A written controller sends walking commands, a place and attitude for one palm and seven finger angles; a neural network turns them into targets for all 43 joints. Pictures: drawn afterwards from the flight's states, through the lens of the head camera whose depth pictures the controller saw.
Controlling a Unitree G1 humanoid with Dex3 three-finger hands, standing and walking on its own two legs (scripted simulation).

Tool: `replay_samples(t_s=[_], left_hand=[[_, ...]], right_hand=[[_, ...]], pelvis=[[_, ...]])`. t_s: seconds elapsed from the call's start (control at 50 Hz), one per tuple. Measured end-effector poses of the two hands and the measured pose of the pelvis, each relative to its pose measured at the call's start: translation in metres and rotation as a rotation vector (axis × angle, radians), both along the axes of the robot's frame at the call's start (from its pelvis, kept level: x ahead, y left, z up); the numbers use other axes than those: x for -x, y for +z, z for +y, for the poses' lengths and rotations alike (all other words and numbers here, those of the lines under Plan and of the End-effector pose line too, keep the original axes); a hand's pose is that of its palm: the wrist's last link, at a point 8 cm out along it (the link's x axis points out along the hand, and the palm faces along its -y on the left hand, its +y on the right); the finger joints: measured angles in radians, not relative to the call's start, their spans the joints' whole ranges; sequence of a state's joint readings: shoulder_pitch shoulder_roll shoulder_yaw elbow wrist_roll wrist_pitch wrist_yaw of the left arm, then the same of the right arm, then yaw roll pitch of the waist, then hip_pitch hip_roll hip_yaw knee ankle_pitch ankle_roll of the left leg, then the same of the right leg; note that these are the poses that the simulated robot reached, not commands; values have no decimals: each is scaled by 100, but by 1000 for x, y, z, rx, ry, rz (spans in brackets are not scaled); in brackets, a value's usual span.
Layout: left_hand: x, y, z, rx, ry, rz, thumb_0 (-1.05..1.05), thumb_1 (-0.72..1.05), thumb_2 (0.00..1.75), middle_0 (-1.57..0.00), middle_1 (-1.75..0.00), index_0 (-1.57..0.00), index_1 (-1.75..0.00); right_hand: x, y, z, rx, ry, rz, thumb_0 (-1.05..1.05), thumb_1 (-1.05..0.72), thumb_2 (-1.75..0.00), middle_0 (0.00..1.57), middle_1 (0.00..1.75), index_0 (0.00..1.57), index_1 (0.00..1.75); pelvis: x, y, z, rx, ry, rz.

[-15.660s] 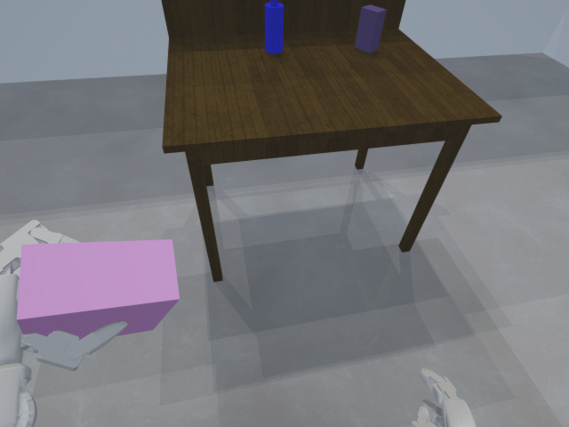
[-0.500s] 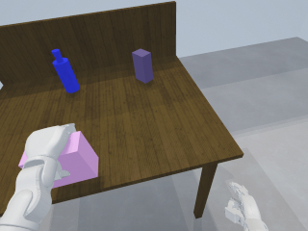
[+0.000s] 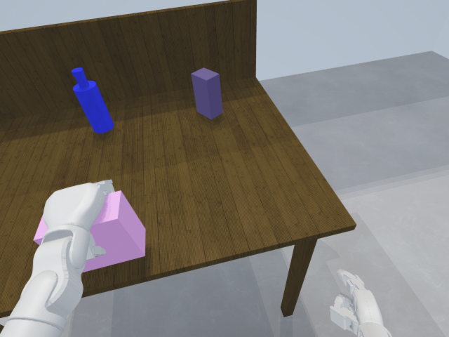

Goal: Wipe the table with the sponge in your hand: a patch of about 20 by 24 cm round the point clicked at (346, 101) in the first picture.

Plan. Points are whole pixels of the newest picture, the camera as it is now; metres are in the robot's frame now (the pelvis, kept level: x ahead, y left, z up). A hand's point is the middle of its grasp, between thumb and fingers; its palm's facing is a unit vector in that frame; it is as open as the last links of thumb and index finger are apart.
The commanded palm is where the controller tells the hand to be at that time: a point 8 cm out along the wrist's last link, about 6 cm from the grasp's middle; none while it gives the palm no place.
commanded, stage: move the sponge above the wiping area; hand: left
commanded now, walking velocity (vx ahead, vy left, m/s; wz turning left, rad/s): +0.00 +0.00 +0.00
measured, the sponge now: (102, 239) +0.26 +0.29 +0.03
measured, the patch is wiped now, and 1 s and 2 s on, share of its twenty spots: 0.00 0.00 0.00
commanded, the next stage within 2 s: lower the sponge onto the table in 0.94 s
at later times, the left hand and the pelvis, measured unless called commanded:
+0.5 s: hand (102, 214) +0.28 +0.28 +0.08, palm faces -0.01 -0.07 -1.00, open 10.1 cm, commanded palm +0.26 +0.28 +0.15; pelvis +0.01 +0.00 +0.00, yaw +0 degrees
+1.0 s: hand (94, 215) +0.28 +0.29 +0.08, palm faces +0.00 -0.08 -1.00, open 10.1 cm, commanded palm +0.25 +0.28 +0.15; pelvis +0.01 +0.00 +0.00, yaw +0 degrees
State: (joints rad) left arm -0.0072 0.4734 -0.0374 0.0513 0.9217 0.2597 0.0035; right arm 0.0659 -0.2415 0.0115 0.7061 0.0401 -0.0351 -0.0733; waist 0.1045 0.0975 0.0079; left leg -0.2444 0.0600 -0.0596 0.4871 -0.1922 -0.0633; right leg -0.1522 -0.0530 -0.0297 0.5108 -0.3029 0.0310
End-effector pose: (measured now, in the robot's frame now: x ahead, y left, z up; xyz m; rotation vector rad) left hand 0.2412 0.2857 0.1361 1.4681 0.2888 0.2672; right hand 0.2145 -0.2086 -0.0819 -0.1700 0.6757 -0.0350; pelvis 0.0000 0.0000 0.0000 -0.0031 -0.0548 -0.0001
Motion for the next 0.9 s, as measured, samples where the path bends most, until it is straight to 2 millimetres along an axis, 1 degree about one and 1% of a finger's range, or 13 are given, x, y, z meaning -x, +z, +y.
replay_samples(t_s=[0.18,0.34,0.42,0.48,0.54,0.68,0.8,0.9], left_hand=[[-15,-4,-10,-4,-27,4,0,-50,103,-73,-136,-74,-135],[-21,-11,0,-8,20,37,0,-50,103,-73,-136,-74,-135],[-22,-7,-3,-10,-4,25,0,-50,103,-73,-136,-74,-135],[-22,-4,-7,-11,-21,11,0,-50,103,-73,-136,-74,-135],[-21,-3,-7,-8,-14,5,0,-50,103,-73,-136,-74,-135],[-14,-4,7,-9,37,27,0,-50,103,-73,-136,-74,-135],[-7,-1,1,0,-1,16,0,-50,103,-73,-136,-74,-135],[-9,-3,0,-4,-3,13,0,-50,103,-73,-136,-74,-135]], right_hand=[[3,-4,-2,-11,-12,13,2,-91,-90,21,30,20,30],[8,-8,-12,5,-31,40,2,-91,-90,21,30,20,30],[7,-9,-15,10,-37,39,2,-91,-90,21,30,20,30],[6,-9,-16,7,-39,39,2,-91,-90,20,30,20,30],[4,-8,-16,2,-38,36,2,-91,-90,20,30,20,30],[-5,-4,-14,4,-26,21,2,-91,-90,20,30,20,30],[-15,0,-6,3,-4,-4,2,-91,-90,20,30,20,30],[-19,2,1,-2,12,-8,2,-91,-90,20,30,20,30]], pelvis=[[-2,-1,0,-3,-4,15],[-5,-2,-3,-2,-1,23],[-7,-2,-3,-1,0,27],[-8,-2,-3,-2,-2,28],[-10,-2,-4,-4,-4,29],[-13,-1,-4,-1,-2,26],[-14,-1,-1,1,4,24],[-12,-1,-1,0,6,21]])
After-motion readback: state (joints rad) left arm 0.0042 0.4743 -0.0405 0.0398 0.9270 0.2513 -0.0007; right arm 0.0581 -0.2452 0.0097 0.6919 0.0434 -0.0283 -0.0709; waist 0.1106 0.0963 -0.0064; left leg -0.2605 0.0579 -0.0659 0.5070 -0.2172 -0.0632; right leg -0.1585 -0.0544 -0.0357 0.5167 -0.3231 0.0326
